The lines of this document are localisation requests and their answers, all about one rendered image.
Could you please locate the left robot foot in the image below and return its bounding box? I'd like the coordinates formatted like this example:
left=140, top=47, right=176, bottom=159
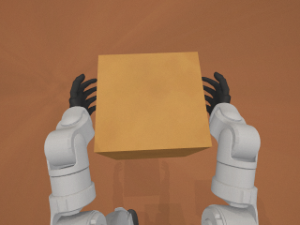
left=127, top=209, right=139, bottom=225

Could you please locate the left robot forearm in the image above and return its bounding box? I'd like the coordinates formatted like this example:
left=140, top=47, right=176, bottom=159
left=44, top=106, right=97, bottom=225

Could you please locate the robot right upper arm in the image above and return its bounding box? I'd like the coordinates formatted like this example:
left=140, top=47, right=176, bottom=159
left=201, top=204, right=257, bottom=225

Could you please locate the right robot forearm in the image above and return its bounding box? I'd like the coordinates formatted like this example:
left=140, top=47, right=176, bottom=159
left=209, top=102, right=261, bottom=225

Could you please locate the carton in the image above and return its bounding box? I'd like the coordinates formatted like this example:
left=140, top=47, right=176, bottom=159
left=94, top=52, right=212, bottom=160

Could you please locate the robot left thigh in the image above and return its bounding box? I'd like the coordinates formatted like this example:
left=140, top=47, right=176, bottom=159
left=105, top=210, right=133, bottom=225

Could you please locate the right robot hand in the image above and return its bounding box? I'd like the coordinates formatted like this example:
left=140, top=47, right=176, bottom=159
left=202, top=72, right=231, bottom=116

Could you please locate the left robot hand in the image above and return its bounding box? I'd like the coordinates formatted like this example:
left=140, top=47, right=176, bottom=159
left=68, top=74, right=98, bottom=115

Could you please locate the robot left upper arm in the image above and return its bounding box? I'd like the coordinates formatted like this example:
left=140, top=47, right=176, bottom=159
left=55, top=210, right=107, bottom=225

